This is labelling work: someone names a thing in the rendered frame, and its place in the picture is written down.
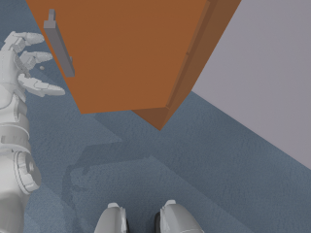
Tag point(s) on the left robot hand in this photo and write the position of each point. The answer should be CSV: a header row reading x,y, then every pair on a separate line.
x,y
12,66

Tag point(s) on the robot right shin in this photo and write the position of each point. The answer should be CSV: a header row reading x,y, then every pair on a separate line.
x,y
167,203

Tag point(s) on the robot right thigh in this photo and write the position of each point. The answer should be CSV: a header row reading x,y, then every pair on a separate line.
x,y
177,219

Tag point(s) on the robot left upper arm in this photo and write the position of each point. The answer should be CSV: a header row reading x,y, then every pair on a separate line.
x,y
19,177

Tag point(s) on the cupboard door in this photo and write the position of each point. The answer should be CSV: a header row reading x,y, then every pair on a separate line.
x,y
126,54

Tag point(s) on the robot left forearm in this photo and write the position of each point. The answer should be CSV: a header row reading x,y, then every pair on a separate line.
x,y
14,125

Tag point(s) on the handle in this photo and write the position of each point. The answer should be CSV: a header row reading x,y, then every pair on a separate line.
x,y
58,46

